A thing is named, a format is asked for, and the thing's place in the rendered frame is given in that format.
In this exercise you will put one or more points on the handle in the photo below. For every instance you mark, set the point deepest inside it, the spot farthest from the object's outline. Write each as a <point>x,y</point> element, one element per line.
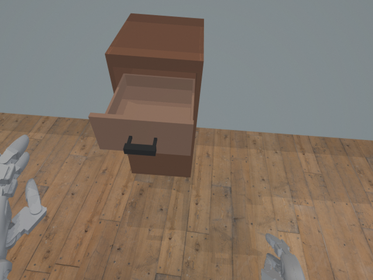
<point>139,149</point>

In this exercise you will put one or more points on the drawer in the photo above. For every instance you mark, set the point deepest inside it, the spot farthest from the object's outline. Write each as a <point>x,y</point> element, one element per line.
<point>147,107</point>

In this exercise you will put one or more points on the robot left hand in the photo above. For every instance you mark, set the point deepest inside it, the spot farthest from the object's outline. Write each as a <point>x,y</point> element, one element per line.
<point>12,162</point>

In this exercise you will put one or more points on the cabinet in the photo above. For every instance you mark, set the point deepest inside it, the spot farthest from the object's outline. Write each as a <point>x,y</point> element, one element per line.
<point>159,46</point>

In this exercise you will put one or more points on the robot right hand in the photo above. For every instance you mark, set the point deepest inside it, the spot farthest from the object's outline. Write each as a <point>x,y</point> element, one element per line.
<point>287,268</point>

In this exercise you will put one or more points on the robot left forearm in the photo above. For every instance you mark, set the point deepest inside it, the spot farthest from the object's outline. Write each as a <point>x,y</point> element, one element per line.
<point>5,269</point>

